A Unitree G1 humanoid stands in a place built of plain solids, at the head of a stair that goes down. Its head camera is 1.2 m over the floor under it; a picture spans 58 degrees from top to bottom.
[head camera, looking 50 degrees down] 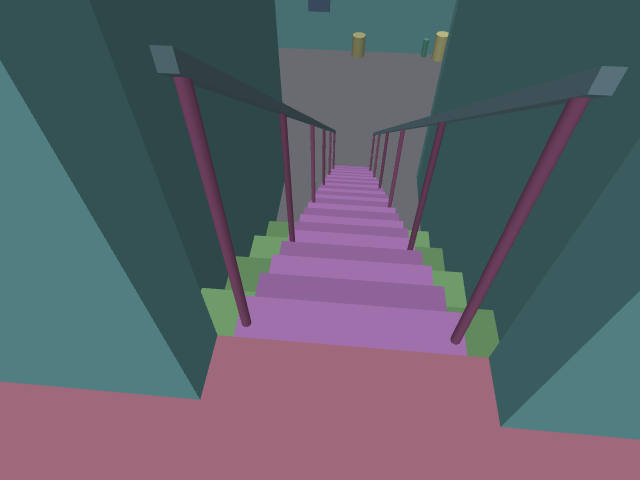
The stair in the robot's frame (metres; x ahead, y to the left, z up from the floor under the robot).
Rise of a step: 0.19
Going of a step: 0.25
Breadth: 0.81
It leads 5 degrees to the right of straight ahead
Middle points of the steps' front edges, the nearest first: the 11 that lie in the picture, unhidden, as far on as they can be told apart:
0.59 -0.09 0.00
0.85 -0.11 -0.18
1.09 -0.14 -0.37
1.34 -0.16 -0.56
1.59 -0.18 -0.74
1.84 -0.20 -0.93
2.08 -0.23 -1.12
2.33 -0.25 -1.30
2.59 -0.27 -1.49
2.84 -0.29 -1.68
3.09 -0.32 -1.86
